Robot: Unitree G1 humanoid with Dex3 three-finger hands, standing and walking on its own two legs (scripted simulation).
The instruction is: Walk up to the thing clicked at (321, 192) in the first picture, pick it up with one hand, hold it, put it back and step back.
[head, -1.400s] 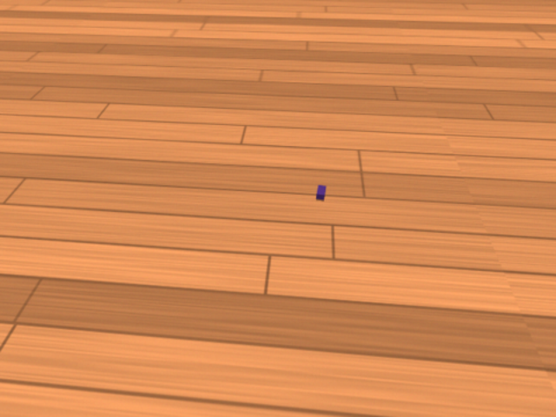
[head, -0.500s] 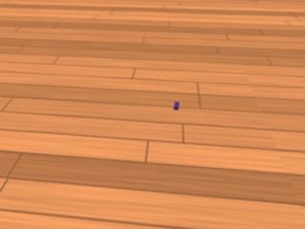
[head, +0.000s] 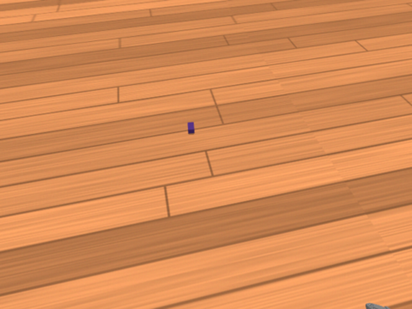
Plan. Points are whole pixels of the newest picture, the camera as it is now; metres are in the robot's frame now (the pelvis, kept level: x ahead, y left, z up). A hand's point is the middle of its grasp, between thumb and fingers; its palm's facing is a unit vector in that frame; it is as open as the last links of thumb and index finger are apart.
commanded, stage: walk up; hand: left
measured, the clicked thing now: (191, 127) +1.30 +0.12 -0.75
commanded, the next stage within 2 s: none
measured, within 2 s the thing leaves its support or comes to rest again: neither
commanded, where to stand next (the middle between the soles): +0.97 +0.45 m, yaw -80 degrees
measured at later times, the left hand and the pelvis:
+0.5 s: hand (89, 203) +0.41 +0.32 -0.13, palm faces -0.35 -0.80 -0.49, open 7.4 cm; pelvis +0.23 +0.09 -0.02, yaw -22 degrees
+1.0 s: hand (104, 119) +0.73 +0.36 -0.13, palm faces -0.61 -0.56 -0.56, open 7.4 cm; pelvis +0.45 +0.20 -0.02, yaw -40 degrees
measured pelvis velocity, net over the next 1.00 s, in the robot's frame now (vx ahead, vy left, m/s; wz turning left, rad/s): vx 0.45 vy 0.20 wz -0.69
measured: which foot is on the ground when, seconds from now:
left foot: down 0.00-0.26, up 0.28-0.60, down 0.62-1.00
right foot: up 0.00-0.20, down 0.22-0.62, up 0.64-0.98, down 1.00-1.00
